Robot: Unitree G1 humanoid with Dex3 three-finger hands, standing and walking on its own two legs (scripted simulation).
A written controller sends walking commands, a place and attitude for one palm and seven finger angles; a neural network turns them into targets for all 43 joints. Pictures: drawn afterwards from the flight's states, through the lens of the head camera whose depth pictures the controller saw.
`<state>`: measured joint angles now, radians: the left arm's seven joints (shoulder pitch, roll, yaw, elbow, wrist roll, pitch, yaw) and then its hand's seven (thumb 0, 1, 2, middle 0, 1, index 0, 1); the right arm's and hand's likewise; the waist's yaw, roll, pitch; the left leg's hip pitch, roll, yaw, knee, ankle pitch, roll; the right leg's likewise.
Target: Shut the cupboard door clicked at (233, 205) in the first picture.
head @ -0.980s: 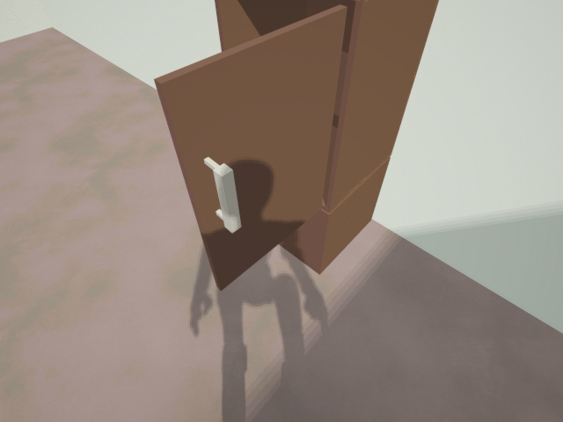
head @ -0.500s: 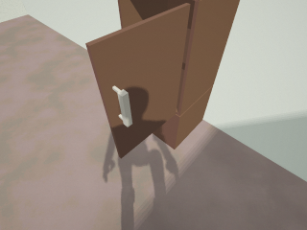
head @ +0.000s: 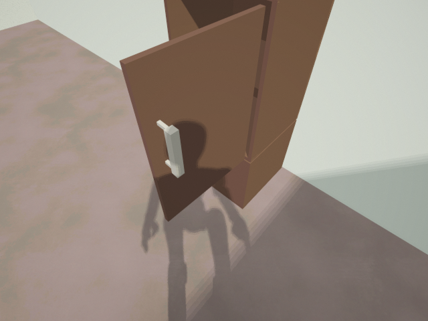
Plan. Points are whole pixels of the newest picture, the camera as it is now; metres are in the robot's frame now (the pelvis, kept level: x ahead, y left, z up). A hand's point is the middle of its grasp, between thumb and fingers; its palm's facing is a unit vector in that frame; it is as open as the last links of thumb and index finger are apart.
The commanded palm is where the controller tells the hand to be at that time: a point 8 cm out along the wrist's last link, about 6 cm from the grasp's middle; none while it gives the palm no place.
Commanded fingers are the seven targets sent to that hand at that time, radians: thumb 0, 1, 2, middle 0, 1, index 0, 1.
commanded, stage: walk to a spot facing it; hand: left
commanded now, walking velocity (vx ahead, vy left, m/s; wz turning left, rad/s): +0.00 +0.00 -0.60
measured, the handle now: (169, 149) +0.50 +0.14 +0.00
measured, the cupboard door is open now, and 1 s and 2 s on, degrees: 87 87 87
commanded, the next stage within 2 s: none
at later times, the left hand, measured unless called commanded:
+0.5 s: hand out of the picture +0.07 +0.20 -0.17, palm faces -0.18 -0.95 -0.26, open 7.4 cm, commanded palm none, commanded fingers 0.00 0.90 0.90 -0.20 -0.30 -0.20 -0.30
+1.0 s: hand out of the picture +0.12 +0.14 -0.19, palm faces -0.44 -0.88 -0.20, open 7.4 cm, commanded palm none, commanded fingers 0.00 0.90 0.90 -0.20 -0.30 -0.20 -0.30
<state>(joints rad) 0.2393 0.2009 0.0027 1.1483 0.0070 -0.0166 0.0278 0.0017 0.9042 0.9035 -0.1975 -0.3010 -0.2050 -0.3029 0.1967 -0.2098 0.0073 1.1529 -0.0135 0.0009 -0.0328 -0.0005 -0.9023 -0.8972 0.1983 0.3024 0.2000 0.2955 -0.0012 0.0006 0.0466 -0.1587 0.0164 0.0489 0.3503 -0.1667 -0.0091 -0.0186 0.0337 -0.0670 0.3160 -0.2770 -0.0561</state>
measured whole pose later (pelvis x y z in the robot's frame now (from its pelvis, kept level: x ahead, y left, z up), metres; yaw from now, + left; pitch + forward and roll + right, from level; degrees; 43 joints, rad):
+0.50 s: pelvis -0.03 +0.00 -0.01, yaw -13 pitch +0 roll +1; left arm 0.16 0.21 0.08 0.98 0.03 0.07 -0.02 0.00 0.91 0.90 -0.20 -0.30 -0.20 -0.30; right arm 0.20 -0.21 -0.05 1.02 -0.03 0.02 -0.04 0.00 -0.90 -0.90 0.20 0.30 0.20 0.30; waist 0.01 0.03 0.12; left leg -0.27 0.13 0.25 0.53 -0.25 -0.01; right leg -0.37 -0.01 -0.02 0.87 -0.49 -0.02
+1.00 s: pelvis -0.03 +0.00 -0.01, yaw -30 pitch +2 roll -1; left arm 0.18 0.24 0.08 0.93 0.03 0.07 -0.01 0.00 0.90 0.90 -0.20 -0.30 -0.21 -0.30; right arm 0.11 -0.20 -0.03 0.88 -0.02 0.00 -0.04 0.00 -0.90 -0.90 0.20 0.30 0.20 0.30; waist 0.03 -0.06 0.09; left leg -0.28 0.04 0.04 0.57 -0.32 0.00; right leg -0.45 0.08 0.10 0.93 -0.49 0.02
